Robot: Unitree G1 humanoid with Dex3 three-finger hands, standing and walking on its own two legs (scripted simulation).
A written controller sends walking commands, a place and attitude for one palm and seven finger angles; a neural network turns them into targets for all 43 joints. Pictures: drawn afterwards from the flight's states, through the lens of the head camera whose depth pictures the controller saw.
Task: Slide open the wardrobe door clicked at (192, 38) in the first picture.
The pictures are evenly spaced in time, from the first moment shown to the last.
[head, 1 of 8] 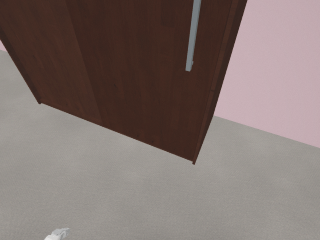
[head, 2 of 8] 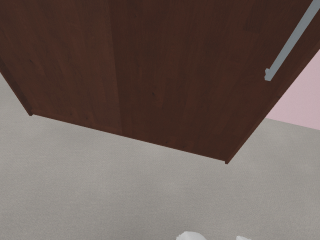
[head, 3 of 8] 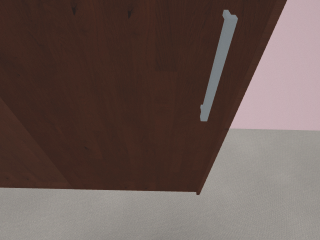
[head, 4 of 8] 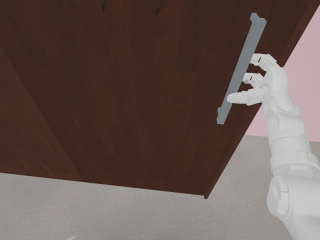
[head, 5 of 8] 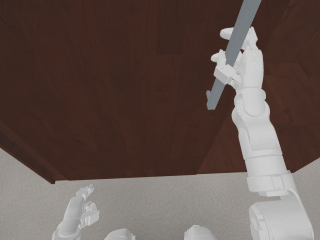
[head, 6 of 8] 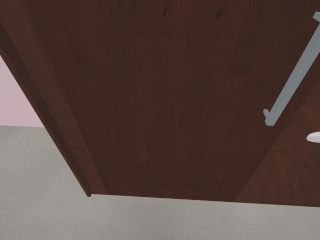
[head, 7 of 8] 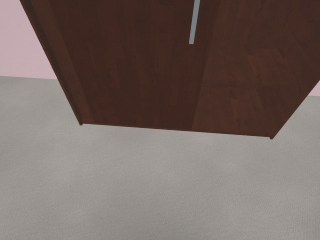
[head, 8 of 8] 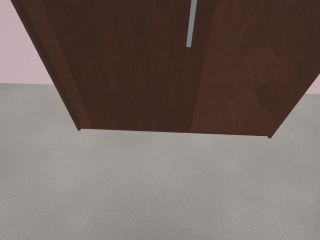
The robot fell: no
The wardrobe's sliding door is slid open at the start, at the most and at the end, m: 0.00 0.68 0.63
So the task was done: yes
